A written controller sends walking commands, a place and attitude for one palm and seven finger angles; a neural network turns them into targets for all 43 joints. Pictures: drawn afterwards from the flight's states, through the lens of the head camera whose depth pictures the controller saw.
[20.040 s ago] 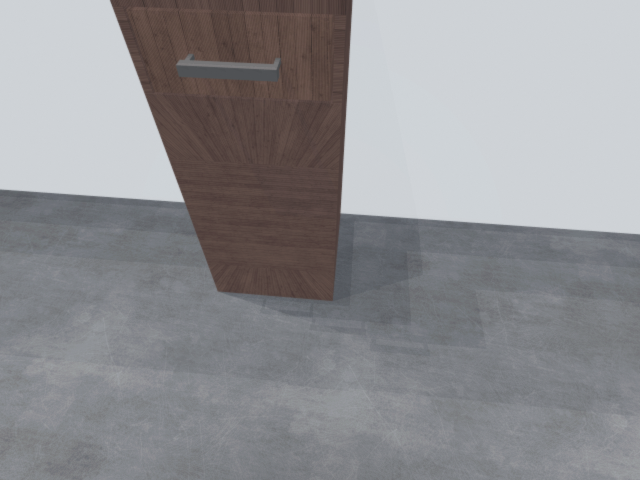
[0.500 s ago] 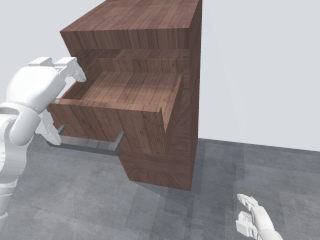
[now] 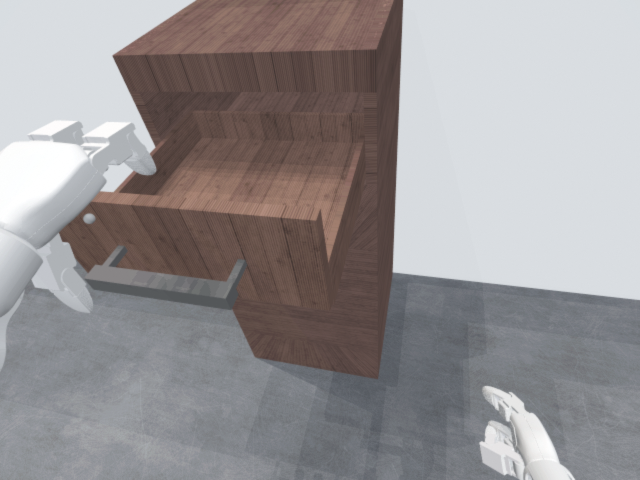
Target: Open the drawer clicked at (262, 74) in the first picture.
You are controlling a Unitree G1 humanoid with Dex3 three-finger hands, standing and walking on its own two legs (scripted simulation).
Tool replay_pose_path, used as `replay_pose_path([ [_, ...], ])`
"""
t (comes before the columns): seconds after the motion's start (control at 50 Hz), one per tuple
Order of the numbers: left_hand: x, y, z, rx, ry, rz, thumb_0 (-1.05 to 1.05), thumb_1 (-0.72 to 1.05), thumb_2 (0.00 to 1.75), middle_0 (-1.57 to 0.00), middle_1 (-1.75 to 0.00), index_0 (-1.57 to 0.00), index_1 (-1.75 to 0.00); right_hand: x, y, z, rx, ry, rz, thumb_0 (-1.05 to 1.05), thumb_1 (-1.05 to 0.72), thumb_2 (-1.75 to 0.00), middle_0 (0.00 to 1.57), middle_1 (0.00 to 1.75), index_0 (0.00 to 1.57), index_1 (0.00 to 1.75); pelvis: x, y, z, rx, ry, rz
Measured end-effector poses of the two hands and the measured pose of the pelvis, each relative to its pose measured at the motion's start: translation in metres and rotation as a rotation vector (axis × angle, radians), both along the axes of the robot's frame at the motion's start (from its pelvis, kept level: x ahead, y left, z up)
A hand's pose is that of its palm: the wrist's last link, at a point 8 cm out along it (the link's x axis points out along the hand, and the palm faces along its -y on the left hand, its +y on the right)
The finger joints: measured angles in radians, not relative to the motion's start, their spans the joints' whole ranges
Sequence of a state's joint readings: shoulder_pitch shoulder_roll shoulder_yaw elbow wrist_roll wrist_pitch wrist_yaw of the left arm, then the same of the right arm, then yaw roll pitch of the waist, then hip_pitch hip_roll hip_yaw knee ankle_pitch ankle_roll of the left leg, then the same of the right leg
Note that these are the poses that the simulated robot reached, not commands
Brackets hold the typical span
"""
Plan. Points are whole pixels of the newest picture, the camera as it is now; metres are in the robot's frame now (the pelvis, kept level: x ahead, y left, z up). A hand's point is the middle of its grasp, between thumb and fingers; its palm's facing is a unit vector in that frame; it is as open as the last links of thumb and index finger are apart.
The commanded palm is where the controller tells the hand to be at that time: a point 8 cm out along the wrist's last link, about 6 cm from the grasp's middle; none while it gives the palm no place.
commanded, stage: draw the hand back to the body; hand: left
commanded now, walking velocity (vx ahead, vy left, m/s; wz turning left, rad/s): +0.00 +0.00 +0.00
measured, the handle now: (168, 272) +0.31 +0.24 +0.12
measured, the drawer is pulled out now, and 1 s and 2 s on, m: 0.28 0.28 0.28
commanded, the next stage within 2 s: step back with the hand held close in 1.38 s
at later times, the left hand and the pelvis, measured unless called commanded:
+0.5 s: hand (76, 224) +0.22 +0.21 +0.29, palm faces +0.37 -0.62 -0.69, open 13.7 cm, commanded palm +0.17 +0.26 +0.32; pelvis +0.00 +0.00 +0.00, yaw +0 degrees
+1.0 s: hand (38, 188) +0.23 +0.23 +0.32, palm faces +0.55 -0.77 -0.33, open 10.3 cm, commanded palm +0.18 +0.28 +0.31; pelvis +0.03 +0.00 +0.01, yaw -2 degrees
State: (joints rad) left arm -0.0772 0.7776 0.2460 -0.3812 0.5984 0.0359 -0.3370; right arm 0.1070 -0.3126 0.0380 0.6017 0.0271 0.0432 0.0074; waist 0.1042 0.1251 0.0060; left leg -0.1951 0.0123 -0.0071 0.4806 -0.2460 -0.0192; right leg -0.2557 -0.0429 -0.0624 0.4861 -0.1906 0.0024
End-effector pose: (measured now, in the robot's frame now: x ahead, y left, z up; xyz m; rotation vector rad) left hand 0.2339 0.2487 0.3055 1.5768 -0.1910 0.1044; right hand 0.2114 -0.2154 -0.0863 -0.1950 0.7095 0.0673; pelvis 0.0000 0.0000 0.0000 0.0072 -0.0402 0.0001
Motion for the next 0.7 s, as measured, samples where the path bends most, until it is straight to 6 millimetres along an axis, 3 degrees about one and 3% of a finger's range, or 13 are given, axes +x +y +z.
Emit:
replay_pose_path([
  [0.24,-0.018,0.006,0.002,0.003,0.002,0.024,0.00,-0.50,0.30,-0.32,-1.20,-0.32,-1.20,0.013,0.023,0.007,0.034,-0.041,0.041,0.01,-0.91,-0.89,0.20,0.30,0.20,0.30,-0.001,0.004,0.001,0.000,-0.002,0.004],
  [0.4,-0.033,0.008,0.001,0.008,0.014,0.011,0.00,-0.50,0.30,-0.32,-1.20,-0.32,-1.20,0.015,0.026,0.010,0.024,-0.052,0.056,0.01,-0.91,-0.89,0.20,0.30,0.20,0.30,-0.001,0.005,0.001,-0.004,-0.007,0.007],
  [0.46,-0.041,0.002,0.006,-0.398,-0.160,-0.198,0.00,-0.49,0.31,-0.32,-1.19,-0.32,-1.19,0.012,0.027,0.013,0.017,-0.090,0.023,0.01,-0.91,-0.89,0.20,0.30,0.20,0.30,-0.001,0.005,0.003,-0.010,-0.025,0.010],
  [0.52,-0.050,0.001,0.011,-0.687,-0.400,-0.340,0.00,-0.45,0.32,-0.32,-1.17,-0.32,-1.17,0.002,0.024,0.016,0.000,-0.102,-0.021,0.01,-0.91,-0.89,0.20,0.30,0.20,0.30,0.001,0.001,0.004,-0.014,-0.037,-0.001],
  [0.6,-0.054,0.012,0.016,-0.881,-0.649,-0.396,0.00,-0.37,0.36,-0.31,-1.11,-0.31,-1.12,-0.015,0.015,0.015,-0.030,-0.080,-0.060,0.01,-0.91,-0.89,0.20,0.30,0.20,0.30,0.009,-0.003,0.006,-0.017,-0.051,-0.013],
  [0.7,-0.045,0.020,0.010,-0.970,-0.731,-0.370,0.00,-0.23,0.42,-0.29,-1.02,-0.29,-1.02,-0.029,-0.001,0.009,-0.060,-0.038,-0.101,0.01,-0.91,-0.89,0.21,0.30,0.20,0.30,0.018,-0.003,0.007,-0.018,-0.056,-0.025],
])
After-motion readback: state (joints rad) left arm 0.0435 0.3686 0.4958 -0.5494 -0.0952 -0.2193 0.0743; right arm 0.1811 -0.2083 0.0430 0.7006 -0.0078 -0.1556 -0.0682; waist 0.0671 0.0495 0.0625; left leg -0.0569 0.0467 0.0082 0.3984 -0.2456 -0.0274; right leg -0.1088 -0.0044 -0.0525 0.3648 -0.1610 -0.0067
